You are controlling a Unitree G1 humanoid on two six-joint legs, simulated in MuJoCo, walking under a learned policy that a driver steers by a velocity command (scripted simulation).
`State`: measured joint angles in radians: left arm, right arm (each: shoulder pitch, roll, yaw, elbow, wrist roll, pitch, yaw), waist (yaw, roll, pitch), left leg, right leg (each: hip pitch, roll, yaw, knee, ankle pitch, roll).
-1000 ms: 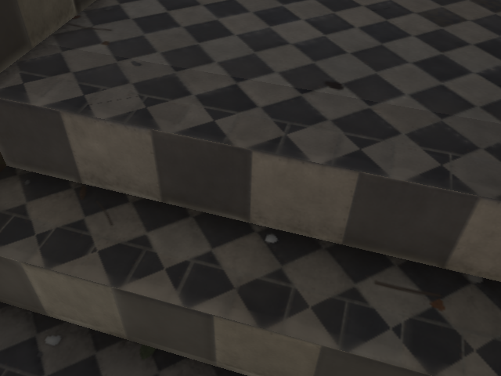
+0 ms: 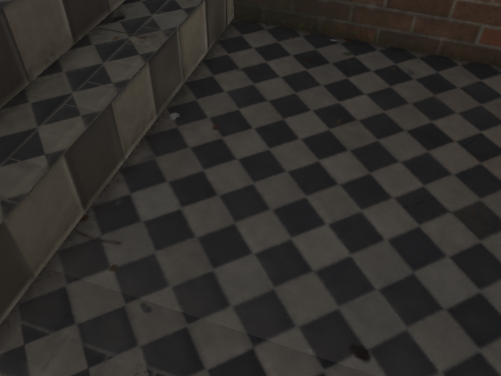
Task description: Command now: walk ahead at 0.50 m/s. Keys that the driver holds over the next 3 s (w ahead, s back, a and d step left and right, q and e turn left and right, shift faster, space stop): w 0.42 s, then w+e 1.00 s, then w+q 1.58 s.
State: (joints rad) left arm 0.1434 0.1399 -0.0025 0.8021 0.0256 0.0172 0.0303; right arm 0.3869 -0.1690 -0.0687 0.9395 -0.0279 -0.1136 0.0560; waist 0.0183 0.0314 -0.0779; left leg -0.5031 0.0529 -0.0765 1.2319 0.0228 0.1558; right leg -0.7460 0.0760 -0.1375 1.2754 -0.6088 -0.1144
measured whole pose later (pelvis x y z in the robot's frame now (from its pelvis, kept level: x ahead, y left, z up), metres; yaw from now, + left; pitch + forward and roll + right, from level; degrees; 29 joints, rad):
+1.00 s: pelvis +0.59 -0.02 +0.30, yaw -14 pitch +5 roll +1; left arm -0.09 0.18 0.06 0.87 0.03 -0.08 -0.06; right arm 0.39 -0.14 -0.01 1.07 -0.07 -0.13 0.03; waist -0.03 0.00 -0.10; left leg 0.16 0.05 0.31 0.27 -0.45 -0.05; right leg -0.59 -0.01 -0.04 0.61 -0.07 -0.11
